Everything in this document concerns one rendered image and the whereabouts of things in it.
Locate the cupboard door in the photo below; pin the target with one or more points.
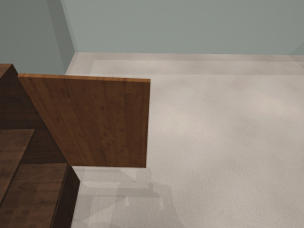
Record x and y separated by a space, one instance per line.
96 121

